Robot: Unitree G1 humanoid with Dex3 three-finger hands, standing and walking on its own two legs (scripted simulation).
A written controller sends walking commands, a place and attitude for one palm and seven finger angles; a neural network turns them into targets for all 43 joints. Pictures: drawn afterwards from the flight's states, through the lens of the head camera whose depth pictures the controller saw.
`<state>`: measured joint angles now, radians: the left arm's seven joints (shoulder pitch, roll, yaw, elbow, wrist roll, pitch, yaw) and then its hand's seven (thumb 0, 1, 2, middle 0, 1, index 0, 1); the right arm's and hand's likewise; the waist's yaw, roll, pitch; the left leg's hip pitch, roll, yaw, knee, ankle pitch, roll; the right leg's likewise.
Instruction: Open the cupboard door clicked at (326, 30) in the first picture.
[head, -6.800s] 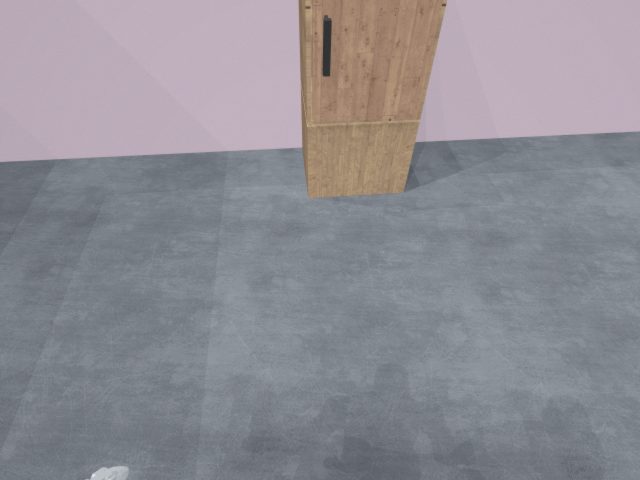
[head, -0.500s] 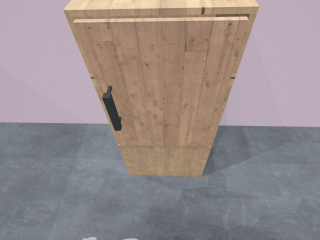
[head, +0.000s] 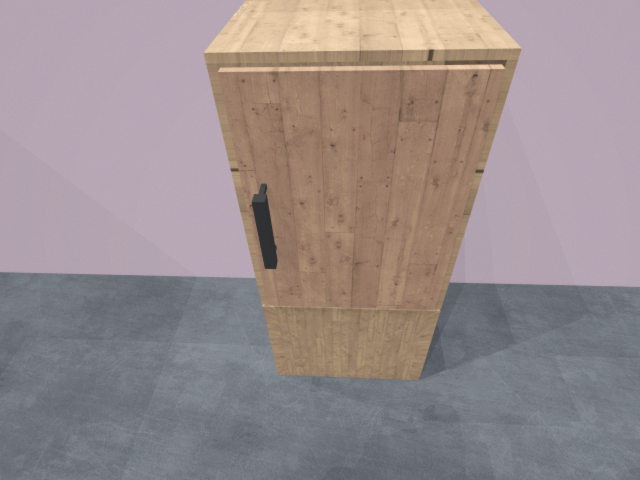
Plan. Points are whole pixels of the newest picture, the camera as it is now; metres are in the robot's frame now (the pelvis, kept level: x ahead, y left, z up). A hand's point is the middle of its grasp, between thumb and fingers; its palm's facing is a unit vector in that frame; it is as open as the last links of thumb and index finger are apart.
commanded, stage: come to a stop and stand still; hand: left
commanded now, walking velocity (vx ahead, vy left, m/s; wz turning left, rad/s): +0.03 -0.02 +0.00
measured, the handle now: (267, 227) +0.58 +0.15 -0.04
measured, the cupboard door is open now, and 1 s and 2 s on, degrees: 0 0 0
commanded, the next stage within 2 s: look again from close up in 0.06 s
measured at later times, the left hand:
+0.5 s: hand out of the picture +0.03 +0.18 -0.16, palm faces +0.05 -0.98 -0.21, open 7.3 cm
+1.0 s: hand (187, 400) +0.22 +0.19 +0.00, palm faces +0.16 -0.99 -0.01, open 7.7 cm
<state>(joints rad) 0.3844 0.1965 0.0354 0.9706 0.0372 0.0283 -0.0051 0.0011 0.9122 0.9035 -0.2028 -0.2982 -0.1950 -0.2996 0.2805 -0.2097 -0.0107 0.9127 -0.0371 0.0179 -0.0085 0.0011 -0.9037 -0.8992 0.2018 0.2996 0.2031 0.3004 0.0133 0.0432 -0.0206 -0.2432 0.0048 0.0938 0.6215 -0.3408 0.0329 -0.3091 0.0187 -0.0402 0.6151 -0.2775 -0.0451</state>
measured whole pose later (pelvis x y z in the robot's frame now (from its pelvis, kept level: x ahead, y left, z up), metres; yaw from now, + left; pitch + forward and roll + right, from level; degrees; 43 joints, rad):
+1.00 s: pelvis +0.01 +0.00 -0.02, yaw +3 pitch +9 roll +1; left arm 0.33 0.16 0.14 0.26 -0.24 -0.48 -0.16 0.01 0.81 0.85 -0.21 -0.38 -0.20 -0.38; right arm 0.22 -0.28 -0.06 0.67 0.01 -0.30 -0.02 0.01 -0.91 -0.90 0.20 0.30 0.20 0.30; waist -0.02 0.00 -0.11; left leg -0.55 -0.01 0.05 0.82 -0.41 0.01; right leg -0.61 -0.02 -0.08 0.83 -0.37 -0.05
